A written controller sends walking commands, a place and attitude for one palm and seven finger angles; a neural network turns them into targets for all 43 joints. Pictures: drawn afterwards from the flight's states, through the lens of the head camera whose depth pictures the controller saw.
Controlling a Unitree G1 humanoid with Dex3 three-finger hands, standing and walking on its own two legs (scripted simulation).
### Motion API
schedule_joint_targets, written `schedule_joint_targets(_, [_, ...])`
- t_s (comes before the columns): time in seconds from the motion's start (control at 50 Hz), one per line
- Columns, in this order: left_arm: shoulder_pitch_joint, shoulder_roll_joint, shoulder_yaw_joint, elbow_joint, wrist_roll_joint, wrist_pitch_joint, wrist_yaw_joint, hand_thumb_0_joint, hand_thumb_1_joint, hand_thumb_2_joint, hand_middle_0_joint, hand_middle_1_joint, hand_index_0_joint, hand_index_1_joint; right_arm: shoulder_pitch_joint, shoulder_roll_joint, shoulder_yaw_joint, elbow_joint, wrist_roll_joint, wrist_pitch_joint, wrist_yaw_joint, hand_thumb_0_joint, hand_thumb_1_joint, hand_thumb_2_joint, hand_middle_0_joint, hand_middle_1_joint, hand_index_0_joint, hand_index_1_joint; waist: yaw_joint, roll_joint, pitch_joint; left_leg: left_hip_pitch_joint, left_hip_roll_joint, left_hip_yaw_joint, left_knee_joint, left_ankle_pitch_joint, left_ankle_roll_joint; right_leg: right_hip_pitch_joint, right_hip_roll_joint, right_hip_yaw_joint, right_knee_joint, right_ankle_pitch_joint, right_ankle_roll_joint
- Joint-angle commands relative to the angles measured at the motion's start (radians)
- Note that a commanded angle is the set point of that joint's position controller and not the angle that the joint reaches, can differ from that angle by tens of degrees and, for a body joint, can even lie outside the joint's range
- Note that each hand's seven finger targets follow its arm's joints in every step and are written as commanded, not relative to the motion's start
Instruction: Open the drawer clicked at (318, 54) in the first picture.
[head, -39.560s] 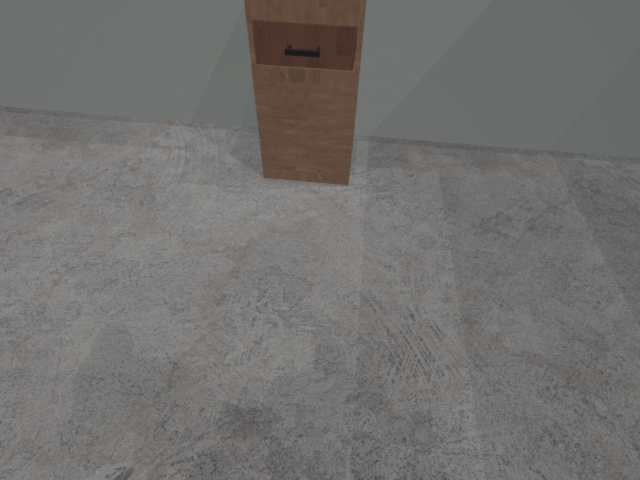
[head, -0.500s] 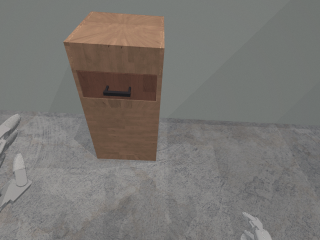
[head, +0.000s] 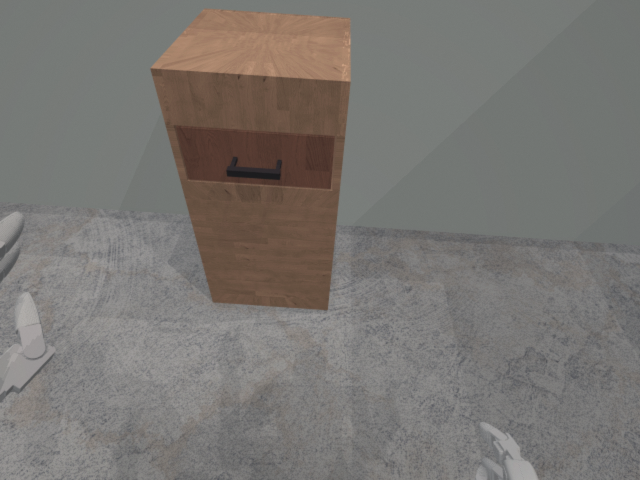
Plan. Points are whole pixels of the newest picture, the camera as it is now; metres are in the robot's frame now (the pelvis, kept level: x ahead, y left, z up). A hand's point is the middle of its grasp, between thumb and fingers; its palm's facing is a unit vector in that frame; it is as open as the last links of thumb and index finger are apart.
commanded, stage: stop stepping back and stand still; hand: left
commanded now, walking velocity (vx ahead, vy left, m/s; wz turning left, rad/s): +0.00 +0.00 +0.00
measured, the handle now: (255, 167) +0.84 +0.18 -0.10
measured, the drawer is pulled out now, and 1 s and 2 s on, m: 0.00 0.00 0.00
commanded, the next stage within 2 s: let the arm hang, fingers relaxed in 1.12 s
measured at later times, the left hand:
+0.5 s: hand (52, 314) +0.23 +0.26 +0.17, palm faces +0.31 -0.83 -0.46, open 7.4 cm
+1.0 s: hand (15, 358) +0.19 +0.27 +0.16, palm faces +0.36 -0.83 -0.42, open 7.4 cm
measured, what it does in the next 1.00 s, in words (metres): stands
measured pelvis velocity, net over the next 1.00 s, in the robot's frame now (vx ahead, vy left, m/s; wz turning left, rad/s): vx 0.00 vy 0.03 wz -0.01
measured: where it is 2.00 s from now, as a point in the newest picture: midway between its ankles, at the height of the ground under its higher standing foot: outside the picture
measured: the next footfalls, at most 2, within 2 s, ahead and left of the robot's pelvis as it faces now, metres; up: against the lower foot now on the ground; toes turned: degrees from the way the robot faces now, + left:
none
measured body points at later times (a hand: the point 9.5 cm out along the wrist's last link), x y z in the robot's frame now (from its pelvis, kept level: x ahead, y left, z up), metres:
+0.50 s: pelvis +0.03 +0.03 +0.01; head +0.06 +0.04 +0.46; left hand +0.21 +0.31 +0.19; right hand +0.22 -0.19 -0.06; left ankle +0.00 +0.13 -0.73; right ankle +0.02 -0.08 -0.73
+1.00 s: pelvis +0.00 +0.03 +0.01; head +0.01 +0.04 +0.46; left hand +0.16 +0.32 +0.18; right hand +0.16 -0.20 -0.07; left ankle +0.00 +0.13 -0.73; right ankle +0.02 -0.08 -0.73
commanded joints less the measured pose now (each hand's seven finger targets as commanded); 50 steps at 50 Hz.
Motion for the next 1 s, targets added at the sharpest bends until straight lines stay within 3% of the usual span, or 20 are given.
schedule_joint_targets(0.0, [-0.027,0.128,0.089,-0.161,-0.009,-0.056,0.007,0.0,0.9,0.9,-0.2,-0.3,-0.2,-0.3,-0.126,-0.12,-0.045,-0.147,0.012,-0.045,0.016,0.0,-0.9,-0.9,0.2,0.3,0.2,0.3,0.005,-0.041,0.037,-0.175,0.008,-0.016,0.023,-0.013,0.034,0.119,-0.171,0.275,-0.272,0.16,-0.061])
schedule_joint_targets(0.02, [-0.064,0.12,0.073,-0.182,-0.011,-0.06,0.007,0.0,0.9,0.9,-0.2,-0.3,-0.2,-0.3,-0.131,-0.119,-0.049,-0.144,0.015,-0.044,0.024,0.0,-0.9,-0.9,0.2,0.3,0.2,0.3,-0.001,-0.066,0.012,-0.158,-0.012,-0.01,0.091,-0.054,0.021,0.105,-0.242,0.353,-0.319,0.126,-0.098])
schedule_joint_targets(0.04, [-0.046,0.124,0.075,-0.168,-0.013,-0.059,0.006,0.0,0.9,0.9,-0.2,-0.3,-0.2,-0.3,-0.126,-0.115,-0.056,-0.138,0.023,-0.04,0.027,0.0,-0.9,-0.9,0.2,0.3,0.2,0.3,0.006,-0.095,0.001,-0.147,-0.012,-0.03,0.165,-0.074,0.02,0.112,-0.272,0.405,-0.352,0.135,-0.124])
schedule_joint_targets(0.06, [-0.029,0.124,0.075,-0.17,-0.011,-0.061,0.006,0.0,0.9,0.9,-0.2,-0.3,-0.2,-0.3,-0.128,-0.113,-0.054,-0.14,0.02,-0.036,0.028,0.0,-0.9,-0.9,0.2,0.3,0.2,0.3,0.014,-0.089,-0.007,-0.163,-0.005,-0.043,0.184,-0.099,0.023,0.151,-0.279,0.393,-0.346,0.206,-0.136])
schedule_joint_targets(0.1, [0.004,0.137,0.096,-0.194,-0.01,-0.067,0.008,0.0,0.9,0.9,-0.2,-0.3,-0.2,-0.3,-0.127,-0.1,-0.043,-0.144,0.015,-0.028,0.027,0.0,-0.9,-0.9,0.2,0.3,0.2,0.3,0.015,-0.076,-0.035,-0.123,0.007,-0.05,0.053,-0.083,0.034,0.191,-0.248,0.29,-0.282,0.334,-0.125])
schedule_joint_targets(0.14, [0.025,0.133,0.096,-0.21,-0.016,-0.068,0.008,0.0,0.9,0.9,-0.2,-0.3,-0.2,-0.3,-0.134,-0.098,-0.034,-0.147,0.014,-0.022,0.019,0.0,-0.9,-0.9,0.2,0.3,0.2,0.3,0.005,0.003,-0.06,0.007,0.004,-0.047,-0.142,0.118,0.036,0.175,-0.163,0.165,-0.197,0.35,-0.066])
schedule_joint_targets(0.18, [0.034,0.132,0.093,-0.235,-0.02,-0.071,0.004,0.0,0.9,0.9,-0.2,-0.3,-0.2,-0.3,-0.151,-0.119,-0.042,-0.164,0.012,-0.018,0.013,0.0,-0.9,-0.9,0.2,0.3,0.2,0.3,0.023,0.13,-0.07,0.089,0.101,-0.147,-0.188,0.382,0.065,0.131,-0.055,0.076,-0.108,0.318,0.001])
schedule_joint_targets(0.2, [0.027,0.129,0.084,-0.251,-0.022,-0.071,0.0,0.0,0.9,0.9,-0.2,-0.3,-0.2,-0.3,-0.155,-0.124,-0.044,-0.171,0.018,-0.02,0.012,0.0,-0.9,-0.9,0.2,0.3,0.2,0.3,0.032,0.148,-0.084,0.089,0.132,-0.156,-0.188,0.386,0.073,0.133,-0.044,0.065,-0.111,0.266,0.013])
schedule_joint_targets(0.22, [0.025,0.137,0.094,-0.261,-0.019,-0.065,-0.001,0.0,0.9,0.9,-0.2,-0.3,-0.2,-0.3,-0.155,-0.113,-0.039,-0.168,0.014,-0.024,0.008,0.0,-0.9,-0.9,0.2,0.3,0.2,0.3,0.026,0.204,-0.067,0.09,0.125,-0.15,-0.191,0.45,0.07,0.123,-0.033,0.047,-0.088,0.296,0.012])
schedule_joint_targets(0.26, [0.016,0.139,0.091,-0.265,-0.013,-0.068,-0.001,0.0,0.9,0.9,-0.2,-0.3,-0.2,-0.3,-0.143,-0.106,-0.034,-0.162,0.014,-0.026,0.009,0.0,-0.9,-0.9,0.2,0.3,0.2,0.3,0.021,0.189,-0.069,0.094,0.124,-0.122,-0.163,0.563,0.057,0.142,-0.035,0.021,-0.086,0.325,0.012])
schedule_joint_targets(0.32, [0.017,0.125,0.077,-0.269,-0.017,-0.063,-0.006,0.0,0.9,0.9,-0.2,-0.3,-0.2,-0.3,-0.137,-0.116,-0.04,-0.17,0.018,-0.03,0.017,0.0,-0.9,-0.9,0.2,0.3,0.2,0.3,0.017,0.146,-0.105,0.092,0.092,-0.08,-0.116,0.61,0.03,0.208,-0.046,0.035,-0.105,0.476,0.001])
schedule_joint_targets(0.38, [0.066,0.124,0.094,-0.226,-0.023,-0.061,-0.006,0.0,0.9,0.9,-0.2,-0.3,-0.2,-0.3,-0.137,-0.112,-0.042,-0.173,0.021,-0.016,0.023,0.0,-0.9,-0.9,0.2,0.3,0.2,0.3,0.017,0.103,-0.135,0.071,0.072,-0.063,-0.095,0.573,0.023,0.257,-0.063,0.059,-0.114,0.585,-0.008])
schedule_joint_targets(0.44, [0.081,0.126,0.102,-0.218,-0.029,-0.059,-0.011,0.0,0.9,0.9,-0.2,-0.3,-0.2,-0.3,-0.152,-0.109,-0.039,-0.183,0.023,-0.001,0.024,0.0,-0.9,-0.9,0.2,0.3,0.2,0.3,0.015,0.094,-0.124,0.048,0.061,-0.062,-0.099,0.532,0.017,0.261,-0.073,0.07,-0.122,0.606,-0.014])
schedule_joint_targets(0.62, [0.031,0.12,0.085,-0.23,-0.031,-0.053,-0.014,0.0,0.9,0.9,-0.2,-0.3,-0.2,-0.3,-0.164,-0.114,-0.035,-0.2,0.02,0.012,0.012,0.0,-0.9,-0.9,0.2,0.3,0.2,0.3,0.022,0.124,-0.068,0.002,0.066,-0.079,-0.184,0.342,0.023,0.222,-0.053,0.057,-0.157,0.407,0.004])
schedule_joint_targets(0.8, [-0.015,0.1,0.057,-0.186,-0.022,-0.049,-0.006,0.0,0.9,0.9,-0.2,-0.3,-0.2,-0.3,-0.164,-0.12,-0.034,-0.188,0.014,-0.003,0.009,0.0,-0.9,-0.9,0.2,0.3,0.2,0.3,0.027,0.099,-0.01,-0.042,0.045,-0.083,-0.232,0.068,0.039,0.17,-0.059,0.1,-0.247,0.217,0.005])
schedule_joint_targets(0.98, [-0.013,0.1,0.058,-0.172,-0.015,-0.052,-0.004,0.0,0.9,0.9,-0.2,-0.3,-0.2,-0.3,-0.161,-0.122,-0.037,-0.182,0.011,-0.011,0.009,0.0,-0.9,-0.9,0.2,0.3,0.2,0.3,0.029,0.089,-0.002,-0.074,0.034,-0.096,-0.261,-0.009,0.039,0.173,-0.051,0.096,-0.285,0.121,0.007])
